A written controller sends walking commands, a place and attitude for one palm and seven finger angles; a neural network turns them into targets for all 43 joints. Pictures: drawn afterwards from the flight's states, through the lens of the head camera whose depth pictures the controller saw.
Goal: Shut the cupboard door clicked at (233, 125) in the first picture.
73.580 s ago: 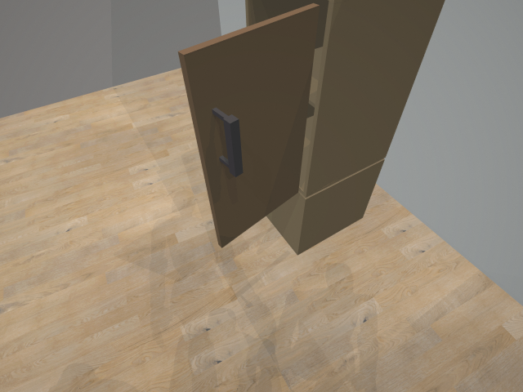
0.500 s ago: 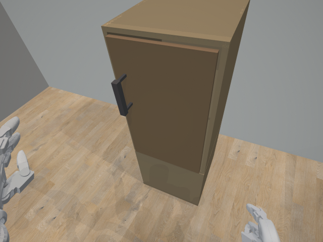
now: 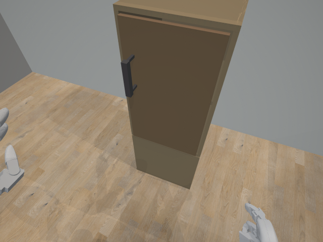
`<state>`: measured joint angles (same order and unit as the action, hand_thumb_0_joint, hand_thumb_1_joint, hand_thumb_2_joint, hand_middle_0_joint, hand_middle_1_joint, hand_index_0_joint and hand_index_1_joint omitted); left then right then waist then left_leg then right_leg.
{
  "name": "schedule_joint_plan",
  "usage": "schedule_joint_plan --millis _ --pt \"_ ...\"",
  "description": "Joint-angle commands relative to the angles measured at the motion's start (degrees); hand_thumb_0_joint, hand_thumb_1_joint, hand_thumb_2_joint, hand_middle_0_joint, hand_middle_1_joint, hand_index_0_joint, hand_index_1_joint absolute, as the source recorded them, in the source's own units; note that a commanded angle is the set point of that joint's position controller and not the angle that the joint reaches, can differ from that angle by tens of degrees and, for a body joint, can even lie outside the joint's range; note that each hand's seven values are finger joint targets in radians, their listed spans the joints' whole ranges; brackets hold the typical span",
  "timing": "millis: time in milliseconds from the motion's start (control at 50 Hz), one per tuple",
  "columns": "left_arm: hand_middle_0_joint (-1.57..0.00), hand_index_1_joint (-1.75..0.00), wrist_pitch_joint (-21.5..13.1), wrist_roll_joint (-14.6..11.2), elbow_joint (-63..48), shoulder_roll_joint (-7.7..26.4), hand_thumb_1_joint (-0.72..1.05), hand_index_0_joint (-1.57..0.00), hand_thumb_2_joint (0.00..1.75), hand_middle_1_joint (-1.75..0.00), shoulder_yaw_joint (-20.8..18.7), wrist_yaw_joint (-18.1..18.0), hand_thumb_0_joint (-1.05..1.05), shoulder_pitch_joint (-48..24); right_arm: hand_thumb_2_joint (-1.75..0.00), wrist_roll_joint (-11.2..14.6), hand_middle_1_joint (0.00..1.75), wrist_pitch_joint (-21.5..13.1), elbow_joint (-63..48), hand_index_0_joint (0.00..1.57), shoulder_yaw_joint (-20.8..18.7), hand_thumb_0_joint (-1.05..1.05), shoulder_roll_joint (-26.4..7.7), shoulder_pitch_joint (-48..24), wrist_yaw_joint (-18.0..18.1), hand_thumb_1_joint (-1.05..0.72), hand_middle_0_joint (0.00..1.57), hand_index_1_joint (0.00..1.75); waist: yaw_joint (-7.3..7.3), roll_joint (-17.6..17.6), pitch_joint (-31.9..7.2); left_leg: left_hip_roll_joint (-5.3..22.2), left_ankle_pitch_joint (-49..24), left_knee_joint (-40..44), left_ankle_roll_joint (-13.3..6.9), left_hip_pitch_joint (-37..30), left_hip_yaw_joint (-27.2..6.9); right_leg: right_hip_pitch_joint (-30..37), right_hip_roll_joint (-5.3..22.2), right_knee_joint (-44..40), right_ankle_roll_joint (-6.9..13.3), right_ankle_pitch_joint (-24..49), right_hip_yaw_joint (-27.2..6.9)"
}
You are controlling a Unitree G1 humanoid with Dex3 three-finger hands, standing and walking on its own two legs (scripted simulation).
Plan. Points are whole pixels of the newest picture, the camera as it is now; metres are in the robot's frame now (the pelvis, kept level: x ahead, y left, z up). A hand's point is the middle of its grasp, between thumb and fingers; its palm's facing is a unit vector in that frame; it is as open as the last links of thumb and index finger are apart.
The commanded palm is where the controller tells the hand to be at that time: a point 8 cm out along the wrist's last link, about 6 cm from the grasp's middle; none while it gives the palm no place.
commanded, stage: step back with the hand held close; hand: left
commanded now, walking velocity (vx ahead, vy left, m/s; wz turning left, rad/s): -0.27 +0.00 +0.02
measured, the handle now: (130, 76) +0.64 +0.15 +0.06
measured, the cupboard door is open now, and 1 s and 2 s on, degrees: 0 0 0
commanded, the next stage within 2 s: stop stepping back and stand still in 0.54 s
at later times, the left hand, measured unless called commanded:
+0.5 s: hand out of the picture +0.08 +0.31 +0.19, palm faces +0.53 -0.76 -0.38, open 7.4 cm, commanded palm -0.01 +0.33 +0.18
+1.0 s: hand out of the picture -0.06 +0.29 +0.19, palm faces +0.25 -0.87 -0.44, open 7.4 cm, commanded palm -0.11 +0.35 +0.18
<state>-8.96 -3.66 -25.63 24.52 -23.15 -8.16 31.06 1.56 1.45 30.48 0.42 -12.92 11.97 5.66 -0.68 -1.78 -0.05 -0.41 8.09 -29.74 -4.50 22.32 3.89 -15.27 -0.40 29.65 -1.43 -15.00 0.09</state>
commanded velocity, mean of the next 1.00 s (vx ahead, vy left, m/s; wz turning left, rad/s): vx -0.10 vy -0.05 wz -0.08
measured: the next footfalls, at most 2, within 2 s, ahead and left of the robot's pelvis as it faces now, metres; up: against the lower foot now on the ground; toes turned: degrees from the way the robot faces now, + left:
right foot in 0.60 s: -0.20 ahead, -0.11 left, +0.00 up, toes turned +1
left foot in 0.76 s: -0.08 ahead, +0.15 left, +0.00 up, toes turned +1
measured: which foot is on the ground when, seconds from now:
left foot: down 0.00-0.60, up 0.62-0.74, down 0.76-1.00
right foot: down 0.00-0.34, up 0.36-0.58, down 0.60-0.78, up 0.80-1.00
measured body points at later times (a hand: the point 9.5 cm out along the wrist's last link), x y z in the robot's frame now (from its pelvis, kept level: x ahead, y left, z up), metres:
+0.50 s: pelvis -0.11 +0.02 -0.01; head -0.10 +0.06 +0.44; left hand +0.05 +0.35 +0.21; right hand +0.09 -0.20 -0.08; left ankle +0.09 +0.08 -0.73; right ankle -0.16 -0.13 -0.67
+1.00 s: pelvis -0.27 +0.07 +0.01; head -0.27 +0.10 +0.46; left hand -0.08 +0.33 +0.21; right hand -0.16 -0.18 -0.06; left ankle -0.13 +0.15 -0.72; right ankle -0.31 +0.00 -0.70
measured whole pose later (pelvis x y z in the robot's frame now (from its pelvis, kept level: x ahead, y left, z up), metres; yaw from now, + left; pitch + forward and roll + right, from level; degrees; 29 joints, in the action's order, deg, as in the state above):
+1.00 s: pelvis -0.27 +0.07 +0.01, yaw -4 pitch -1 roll -3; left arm -8.7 -4.2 -36.6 26.6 -23.7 -8.0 36.1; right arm -0.2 -4.9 33.8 0.7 -9.1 16.2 1.9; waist -3.9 1.6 0.3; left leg 3.2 12.6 -23.8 0.4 22.6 4.4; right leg -13.4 -6.2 37.7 2.5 -28.2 6.4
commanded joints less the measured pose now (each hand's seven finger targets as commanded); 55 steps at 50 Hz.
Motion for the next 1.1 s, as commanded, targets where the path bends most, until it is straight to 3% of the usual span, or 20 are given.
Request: schedule_joint_plan --millis 0,100,200,260,340,400,520,560,580,600,660,720,740,800,840,940,980,1000,1020,1080 --pt "-0.2 -0.3 -5.9 1.3 -14.1 12.8 0.9 -0.2 0.9 -0.3 -10.9 -1.4 0.0 -3.1 -0.9 -1.0 0.3 -4.9 -8.2 0.2 -3.7 0.0 -8.9 -6.1 0.3 -0.9 0.2 0.3 1.47 -8.2 -5.1 11.0 32.1 18.1 -1.3 16.9 -13.9 15.7 -1.9 4.5 1.1 -1.2 -1.1" --pt "-0.2 -0.3 -7.5 1.1 -15.9 12.2 0.9 -0.2 0.9 -0.3 -11.3 -1.4 0.0 -1.0 -0.9 -1.5 0.3 -6.7 -7.2 0.2 -4.1 0.0 -8.4 -4.7 -0.3 -0.9 0.2 0.3 1.03 -5.0 -5.4 7.6 31.6 11.2 0.5 12.4 -10.9 7.5 -0.1 -0.7 3.3 -8.9 -5.8" --pt "-0.2 -0.3 -8.2 0.9 -14.7 10.7 0.9 -0.2 0.9 -0.3 -7.7 -2.8 0.0 -5.5 -0.9 -2.0 0.3 -7.1 -3.0 0.2 -4.3 0.0 -6.9 -1.8 -1.1 -0.9 0.2 0.3 -0.99 7.5 -3.7 2.1 14.3 -13.7 4.5 -10.7 -5.1 -21.2 13.2 -15.9 9.1 -13.5 -20.1" --pt "-0.2 -0.3 -8.0 1.1 -13.6 10.5 0.9 -0.2 0.9 -0.3 -6.3 -2.9 0.0 -9.6 -0.9 -1.6 0.3 -7.3 -3.1 0.2 -3.6 0.0 -6.7 -2.8 -0.5 -0.9 0.2 0.3 -1.29 6.5 -1.9 4.1 13.0 -3.0 2.9 -8.9 -8.1 -19.5 7.5 -9.0 4.7 -9.1 -11.4" --pt "-0.2 -0.3 -8.6 1.8 -12.7 11.6 0.9 -0.2 0.9 -0.3 -10.0 -2.6 0.0 -10.9 -0.9 -2.2 0.3 -9.2 -3.7 0.2 -3.8 0.0 -7.7 -5.6 0.5 -0.9 0.2 0.3 0.72 -15.3 -4.4 22.0 42.4 28.0 -3.3 22.8 -26.6 7.9 -7.2 34.3 0.4 -11.7 -1.1" --pt "-0.2 -0.3 -10.2 -0.1 -18.6 15.2 0.9 -0.2 0.9 -0.3 -12.9 -1.8 0.0 -11.1 -0.9 -2.0 0.3 -10.1 -3.4 0.2 -5.5 0.0 -7.2 -6.6 -1.5 -0.9 0.2 0.3 1.94 -8.0 -11.5 18.1 26.7 21.1 0.9 7.6 -14.3 1.8 -6.7 34.9 1.4 -14.7 0.7" --pt "-0.2 -0.3 -9.6 -3.3 -19.6 12.0 0.9 -0.2 0.9 -0.3 -11.1 -0.6 0.0 -2.7 -0.9 -1.7 0.3 -11.2 -3.2 0.2 -4.3 0.0 -5.0 -6.6 -3.5 -0.9 0.2 0.3 2.01 -14.3 -13.8 16.2 21.0 20.5 9.1 -4.8 -2.8 4.2 -4.7 2.9 3.5 -20.3 7.3" --pt "-0.2 -0.3 -11.0 -2.5 -19.3 13.3 0.9 -0.2 0.9 -0.3 -11.2 -0.8 0.0 -4.9 -0.9 -2.0 0.3 -10.7 -1.0 0.2 -4.2 0.0 -4.8 -4.7 -3.5 -0.9 0.2 0.3 1.47 -0.1 -10.9 9.5 14.3 -2.8 12.2 -13.0 3.5 -8.5 5.9 -15.3 8.4 -19.0 -7.8" --pt "-0.2 -0.3 -11.5 -1.5 -18.5 14.3 0.9 -0.2 0.9 -0.3 -10.5 -1.5 0.0 -7.4 -0.9 -1.8 0.3 -10.3 0.5 0.2 -4.0 0.0 -4.1 -4.7 -3.2 -0.9 0.2 0.3 0.91 13.2 -7.2 6.3 11.7 -23.8 11.3 -14.8 -0.5 -22.4 20.1 -23.9 12.7 -18.7 -27.4" --pt "-0.2 -0.3 -11.5 -0.9 -19.1 15.6 0.9 -0.2 0.9 -0.3 -11.3 -2.7 0.0 -11.4 -0.9 -2.6 0.3 -10.4 1.5 0.2 -3.8 0.0 -4.3 -5.3 -3.2 -0.9 0.2 0.3 1.39 12.8 -5.1 4.7 20.1 -33.8 9.9 -6.6 -4.5 -19.6 26.4 -21.6 17.0 0.9 -29.7" --pt "-0.2 -0.3 -6.9 0.1 -12.7 10.6 0.9 -0.2 0.9 -0.3 -5.7 -0.9 0.0 -14.7 -0.9 -0.7 0.3 -9.5 -1.5 0.2 -2.8 0.0 -4.6 -5.0 -1.7 -0.9 0.2 0.3 -0.41 13.5 -2.3 4.8 12.7 -19.9 6.6 1.0 -5.1 -3.5 14.0 -4.6 9.8 27.1 -11.3" --pt "-0.2 -0.3 -3.9 0.1 -6.7 8.8 0.9 -0.2 0.9 -0.3 -4.1 -0.6 0.0 -18.9 -0.9 -0.7 0.3 -9.6 -0.4 0.2 -3.1 0.0 -7.3 -3.6 -0.1 -0.9 0.2 0.3 -1.42 -8.6 1.8 6.4 0.0 4.0 4.1 -10.2 -8.5 -10.9 4.1 7.5 2.6 4.8 -2.5" --pt "-0.2 -0.3 -4.3 0.0 -9.1 8.2 0.9 -0.2 0.9 -0.3 -3.3 -0.9 0.0 -20.3 -0.9 -0.9 0.3 -10.4 -1.4 0.2 -2.9 0.0 -8.0 -3.8 -0.1 -0.9 0.2 0.3 -0.73 -18.5 0.4 15.5 3.1 13.0 1.0 -7.5 -19.8 -9.1 -0.5 14.2 0.4 -7.6 -0.3" --pt "-0.2 -0.3 -5.4 -0.1 -11.5 12.5 0.9 -0.2 0.9 -0.3 -8.2 -1.5 0.0 -14.0 -0.9 -1.3 0.3 -12.1 -2.2 0.2 -2.5 0.0 -7.0 -5.0 -1.2 -0.9 0.2 0.3 -0.4 -11.1 -3.1 18.5 39.5 26.2 1.0 -0.4 -27.9 -4.1 -3.0 19.2 0.7 -13.6 -2.0" --pt "-0.2 -0.3 -5.2 -0.1 -21.0 10.5 0.9 -0.2 0.9 -0.3 -7.3 -0.8 0.0 -8.6 -0.9 -1.6 0.3 -11.4 -4.3 0.2 -3.4 0.0 -6.5 -5.9 -2.7 -0.9 0.2 0.3 0.45 -13.0 -6.7 15.8 38.9 28.8 7.1 0.5 -23.3 0.8 -5.4 23.6 1.7 -11.6 0.7" --pt "-0.2 -0.3 -4.2 -0.3 -26.0 12.9 0.9 -0.2 0.9 -0.3 -10.7 -1.5 0.0 8.7 -0.9 -2.2 0.3 -8.7 -5.9 0.2 -3.2 0.0 -5.2 -6.0 -3.6 -0.9 0.2 0.3 1.65 -15.0 -9.7 10.1 30.6 18.9 6.2 6.7 -5.8 17.0 -7.0 4.5 4.8 -14.0 8.9" --pt "-0.2 -0.3 -3.1 0.1 -22.9 14.4 0.9 -0.2 0.9 -0.3 -12.3 -1.8 0.0 8.7 -0.9 -2.0 0.3 -7.1 -4.5 0.2 -3.1 0.0 -4.0 -4.1 -3.0 -0.9 0.2 0.3 1.68 -3.3 -8.2 3.5 24.8 -2.0 7.5 12.4 2.1 19.3 -0.2 -9.1 8.7 -15.5 2.2" --pt "-0.2 -0.3 -2.9 0.2 -20.1 15.6 0.9 -0.2 0.9 -0.3 -13.8 -2.1 0.0 7.1 -0.9 -1.3 0.3 -6.3 -3.1 0.2 -3.7 0.0 -3.8 -3.1 -2.6 -0.9 0.2 0.3 1.04 9.6 -5.7 0.9 19.3 -22.0 6.4 13.5 3.1 9.4 13.1 -16.9 13.5 -19.2 -15.2" --pt "-0.2 -0.3 -3.4 -0.2 -20.8 15.0 0.9 -0.2 0.9 -0.3 -12.9 -2.0 0.0 0.6 -0.9 -1.6 0.3 -5.9 -2.2 0.2 -4.0 0.0 -5.6 -3.2 -2.1 -0.9 0.2 0.3 -0.06 10.6 0.5 1.4 16.3 -35.5 6.0 21.1 -2.6 2.6 20.0 -21.1 16.4 -19.3 -22.2" --pt "-0.2 -0.3 -4.8 0.5 -5.1 12.9 0.9 -0.2 0.9 -0.3 -13.1 -2.1 0.0 -5.3 -0.9 -1.4 0.3 -6.8 -1.8 0.2 -3.5 0.0 -4.6 -3.2 -1.3 -0.9 0.2 0.3 -2.02 7.8 0.3 6.6 10.2 -39.8 5.5 18.1 -5.8 -5.9 18.0 -21.3 13.9 -32.7 -18.3"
